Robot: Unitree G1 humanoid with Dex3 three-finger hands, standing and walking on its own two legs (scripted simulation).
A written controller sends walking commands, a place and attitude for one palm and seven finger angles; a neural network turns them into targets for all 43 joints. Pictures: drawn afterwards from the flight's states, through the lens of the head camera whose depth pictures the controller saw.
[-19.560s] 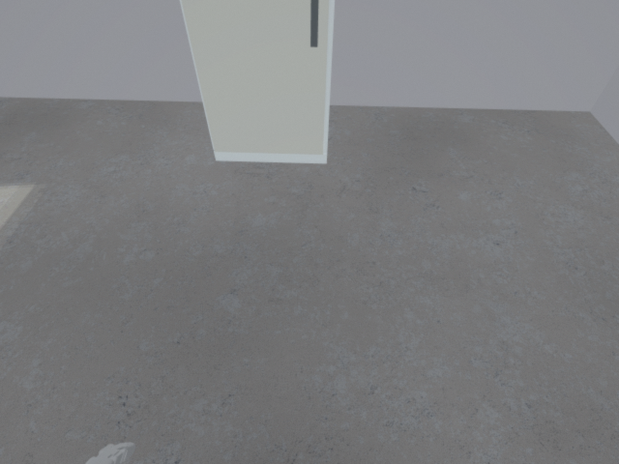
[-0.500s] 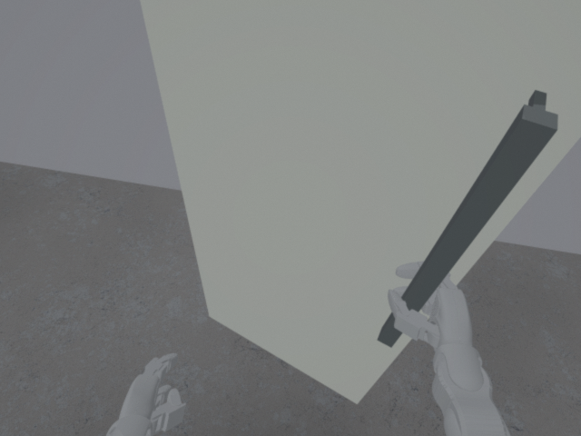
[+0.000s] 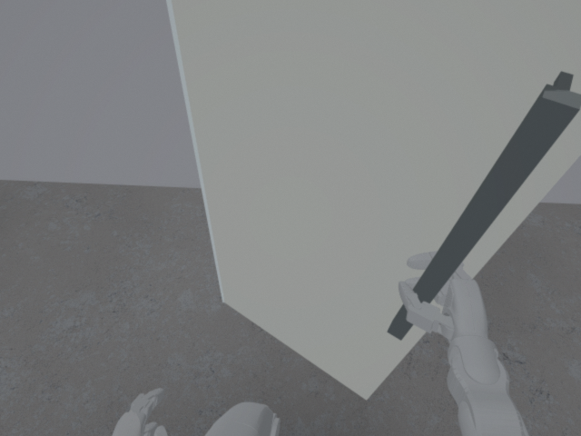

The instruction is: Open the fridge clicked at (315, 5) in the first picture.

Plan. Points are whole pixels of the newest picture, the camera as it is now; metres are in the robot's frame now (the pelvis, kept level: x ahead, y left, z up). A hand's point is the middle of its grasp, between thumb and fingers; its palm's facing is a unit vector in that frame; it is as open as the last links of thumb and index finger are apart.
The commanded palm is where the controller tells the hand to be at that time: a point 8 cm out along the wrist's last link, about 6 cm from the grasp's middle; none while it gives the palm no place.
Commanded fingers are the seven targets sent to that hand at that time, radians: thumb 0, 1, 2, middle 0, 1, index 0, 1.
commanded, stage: walk backward, drawing the door open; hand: right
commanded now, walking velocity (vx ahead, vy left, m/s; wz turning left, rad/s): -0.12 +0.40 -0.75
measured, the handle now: (453, 245) +0.36 -0.14 +0.12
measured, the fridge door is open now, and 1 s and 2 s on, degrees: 34 69 71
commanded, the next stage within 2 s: stop walking and hold the door back in 1.02 s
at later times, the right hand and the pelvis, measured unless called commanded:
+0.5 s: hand (327, 370) +0.20 +0.00 +0.04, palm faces +0.44 +0.89 -0.15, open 6.8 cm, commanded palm +0.15 -0.03 +0.03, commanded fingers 0.00 -0.90 -0.90 0.45 1.40 0.45 1.40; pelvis +0.00 +0.24 -0.01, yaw -31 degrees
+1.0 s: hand (206, 408) +0.14 +0.12 +0.04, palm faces +0.84 +0.50 -0.22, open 6.7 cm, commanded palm +0.08 +0.13 +0.03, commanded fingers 0.00 -0.90 -0.90 0.45 1.40 0.45 1.40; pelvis +0.10 +0.45 -0.01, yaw -55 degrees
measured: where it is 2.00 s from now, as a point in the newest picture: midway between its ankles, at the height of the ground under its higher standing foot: outside the picture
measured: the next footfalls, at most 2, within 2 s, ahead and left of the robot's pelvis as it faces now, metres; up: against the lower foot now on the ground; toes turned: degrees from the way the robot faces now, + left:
left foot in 0.14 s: +0.05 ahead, +0.23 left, +0.00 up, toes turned -12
right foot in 0.28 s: +0.03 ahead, -0.03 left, +0.00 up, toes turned -20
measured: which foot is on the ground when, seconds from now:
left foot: up 0.00-0.12, down 0.14-0.30, up 0.32-0.50, down 0.52-0.72, up 0.74-1.00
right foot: down 0.00-0.14, up 0.16-0.26, down 0.28-0.50, up 0.52-0.72, down 0.74-1.00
